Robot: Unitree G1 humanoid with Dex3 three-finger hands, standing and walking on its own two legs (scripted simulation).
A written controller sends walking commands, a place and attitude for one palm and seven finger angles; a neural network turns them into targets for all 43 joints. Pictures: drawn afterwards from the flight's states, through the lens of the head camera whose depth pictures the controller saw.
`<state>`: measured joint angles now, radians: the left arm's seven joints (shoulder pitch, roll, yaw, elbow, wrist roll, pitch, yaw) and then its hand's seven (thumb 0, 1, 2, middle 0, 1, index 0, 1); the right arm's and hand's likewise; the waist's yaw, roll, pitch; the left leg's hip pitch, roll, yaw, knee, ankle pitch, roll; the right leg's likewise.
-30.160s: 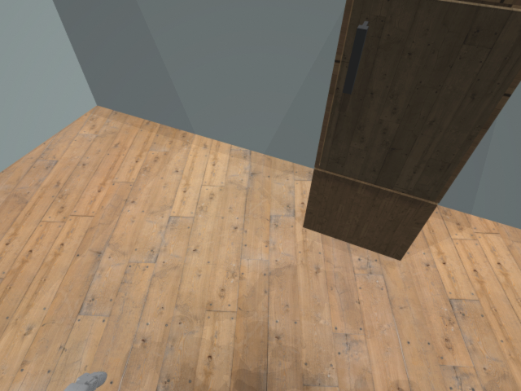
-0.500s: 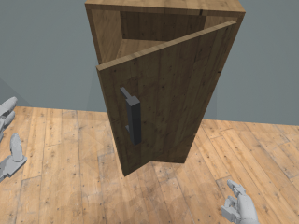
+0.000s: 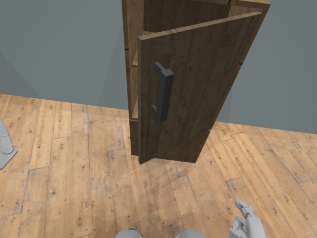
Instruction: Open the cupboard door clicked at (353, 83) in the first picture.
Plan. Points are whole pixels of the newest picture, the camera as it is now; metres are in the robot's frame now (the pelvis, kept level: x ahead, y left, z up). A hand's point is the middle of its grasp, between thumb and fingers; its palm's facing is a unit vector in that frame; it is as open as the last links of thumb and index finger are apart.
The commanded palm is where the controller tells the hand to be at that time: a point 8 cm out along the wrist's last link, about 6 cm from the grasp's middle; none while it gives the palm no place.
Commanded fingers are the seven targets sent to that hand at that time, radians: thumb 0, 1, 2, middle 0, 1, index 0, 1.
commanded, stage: step back with the hand held close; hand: left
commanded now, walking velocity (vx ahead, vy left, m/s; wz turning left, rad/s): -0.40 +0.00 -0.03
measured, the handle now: (159, 93) +0.46 +0.03 +0.11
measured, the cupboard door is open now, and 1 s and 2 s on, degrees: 37 37 37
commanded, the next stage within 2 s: stop stepping back and stand still in 0.04 s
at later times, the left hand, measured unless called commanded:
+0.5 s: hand (0, 201) +0.14 +0.25 +0.18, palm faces +0.37 -0.84 -0.39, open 7.4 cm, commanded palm +0.07 +0.28 +0.19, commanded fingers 0.00 0.90 0.90 -0.20 -0.30 -0.20 -0.30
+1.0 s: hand out of the picture +0.08 +0.25 +0.18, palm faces +0.36 -0.81 -0.46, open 7.4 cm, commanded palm +0.02 +0.30 +0.19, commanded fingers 0.00 0.90 0.90 -0.20 -0.30 -0.20 -0.30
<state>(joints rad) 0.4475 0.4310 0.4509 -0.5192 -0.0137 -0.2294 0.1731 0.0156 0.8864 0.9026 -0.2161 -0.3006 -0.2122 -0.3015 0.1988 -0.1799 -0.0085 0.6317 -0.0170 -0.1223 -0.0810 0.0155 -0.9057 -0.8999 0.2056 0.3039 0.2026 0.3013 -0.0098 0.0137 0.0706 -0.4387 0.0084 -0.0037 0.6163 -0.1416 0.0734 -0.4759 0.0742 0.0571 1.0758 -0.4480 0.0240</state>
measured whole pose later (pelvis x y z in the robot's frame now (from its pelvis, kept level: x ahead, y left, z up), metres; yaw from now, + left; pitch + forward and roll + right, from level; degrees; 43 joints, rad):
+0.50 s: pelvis -0.10 +0.00 +0.01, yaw -6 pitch -3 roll +0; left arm 0.44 0.43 0.43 -0.42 -0.06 -0.16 0.14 0.01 0.89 0.90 -0.21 -0.30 -0.21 -0.30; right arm 0.22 -0.21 0.01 0.67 -0.01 -0.14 -0.08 0.02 -0.91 -0.90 0.21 0.30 0.20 0.30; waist -0.02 -0.04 0.00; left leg -0.34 -0.05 0.04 0.51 -0.13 0.06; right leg -0.21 0.02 0.02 0.76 -0.50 0.00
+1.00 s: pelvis -0.14 +0.01 +0.01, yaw -4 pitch -1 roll +2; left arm 0.52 0.41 0.41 -0.44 -0.02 -0.20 0.15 0.02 0.89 0.90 -0.21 -0.30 -0.21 -0.30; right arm 0.26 -0.21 -0.01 0.65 -0.01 -0.15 -0.09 0.02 -0.91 -0.90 0.20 0.30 0.20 0.30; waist -0.03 -0.04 -0.02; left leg -0.19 0.02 0.03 0.53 -0.31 -0.03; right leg -0.31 -0.02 -0.04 0.63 -0.31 0.00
